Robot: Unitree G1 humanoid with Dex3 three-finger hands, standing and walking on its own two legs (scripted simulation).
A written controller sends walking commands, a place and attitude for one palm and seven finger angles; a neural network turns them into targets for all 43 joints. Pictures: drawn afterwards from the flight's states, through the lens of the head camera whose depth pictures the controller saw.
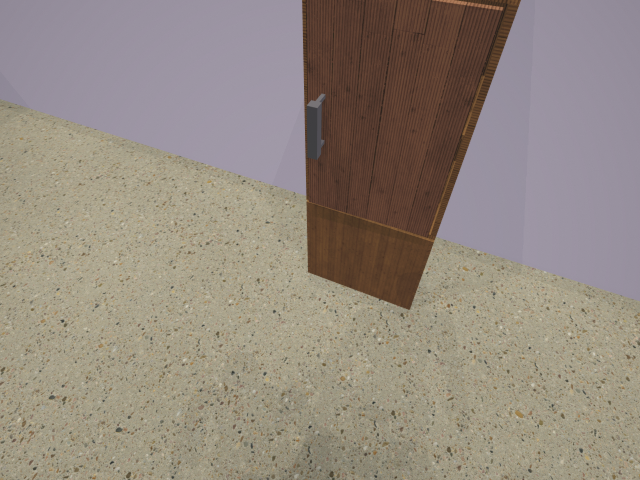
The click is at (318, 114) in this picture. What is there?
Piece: cupboard door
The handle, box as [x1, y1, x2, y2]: [307, 94, 325, 159]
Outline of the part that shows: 325,94 321,94 315,101 311,100 307,105 307,157 315,159 320,154 320,148 323,144 323,140 320,139 321,102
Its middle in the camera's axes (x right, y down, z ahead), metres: -0.01 -0.28 +0.95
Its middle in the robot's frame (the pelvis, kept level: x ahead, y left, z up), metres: +0.89 +0.05 -0.06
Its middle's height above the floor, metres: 0.72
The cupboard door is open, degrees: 1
